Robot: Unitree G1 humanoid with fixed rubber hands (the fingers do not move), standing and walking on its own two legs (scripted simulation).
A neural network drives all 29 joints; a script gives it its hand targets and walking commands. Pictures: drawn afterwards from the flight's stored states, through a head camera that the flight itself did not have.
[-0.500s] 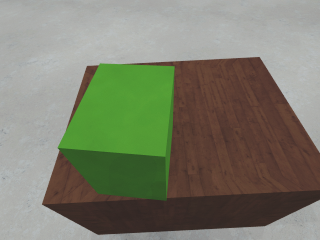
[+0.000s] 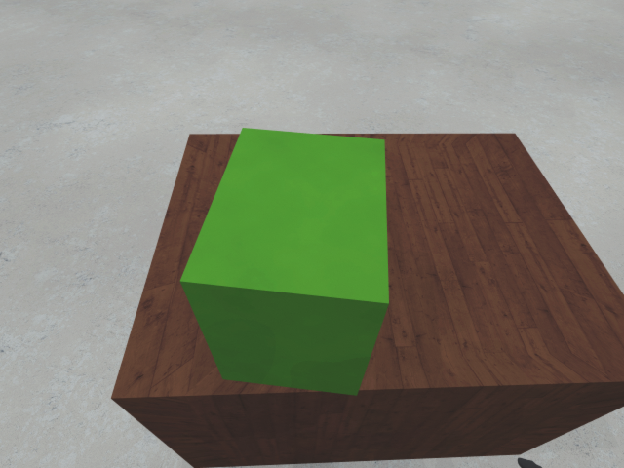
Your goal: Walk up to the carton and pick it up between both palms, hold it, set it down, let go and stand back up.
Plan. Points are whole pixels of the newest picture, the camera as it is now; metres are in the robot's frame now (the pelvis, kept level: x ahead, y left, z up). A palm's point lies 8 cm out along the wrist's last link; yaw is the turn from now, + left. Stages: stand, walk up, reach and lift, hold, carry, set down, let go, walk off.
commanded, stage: walk up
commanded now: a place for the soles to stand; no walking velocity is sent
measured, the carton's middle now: (300, 264) +0.43 +0.02 -0.01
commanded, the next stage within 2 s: reach and lift in 1.36 s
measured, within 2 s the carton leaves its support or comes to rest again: neither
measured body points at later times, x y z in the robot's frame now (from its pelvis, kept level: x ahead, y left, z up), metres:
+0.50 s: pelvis -0.01 -0.02 +0.00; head +0.01 -0.02 +0.45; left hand +0.10 +0.31 -0.10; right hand +0.12 -0.32 -0.11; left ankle +0.02 +0.11 -0.74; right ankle +0.04 -0.13 -0.74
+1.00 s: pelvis +0.01 -0.03 +0.00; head +0.02 -0.04 +0.45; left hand +0.10 +0.30 -0.11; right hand +0.10 -0.35 -0.12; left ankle +0.02 +0.11 -0.74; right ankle +0.04 -0.13 -0.74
